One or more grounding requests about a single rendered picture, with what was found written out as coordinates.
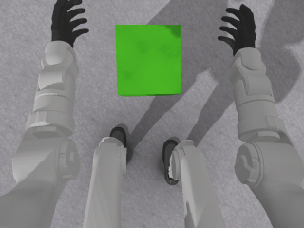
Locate right robot foot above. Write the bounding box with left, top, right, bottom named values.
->
left=162, top=140, right=179, bottom=185

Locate robot right upper arm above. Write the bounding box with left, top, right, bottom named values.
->
left=234, top=142, right=304, bottom=228

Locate robot left forearm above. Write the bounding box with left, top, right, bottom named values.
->
left=12, top=40, right=80, bottom=178

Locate robot right hand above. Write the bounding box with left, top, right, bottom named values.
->
left=218, top=4, right=257, bottom=56

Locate robot right forearm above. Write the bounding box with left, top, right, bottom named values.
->
left=228, top=47, right=304, bottom=180

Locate carton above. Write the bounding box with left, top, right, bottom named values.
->
left=115, top=25, right=181, bottom=97

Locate robot left upper arm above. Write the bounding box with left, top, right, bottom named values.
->
left=0, top=136, right=81, bottom=228

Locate robot right shin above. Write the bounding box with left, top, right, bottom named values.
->
left=168, top=140, right=204, bottom=181

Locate robot left hand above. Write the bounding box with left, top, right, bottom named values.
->
left=51, top=0, right=89, bottom=48

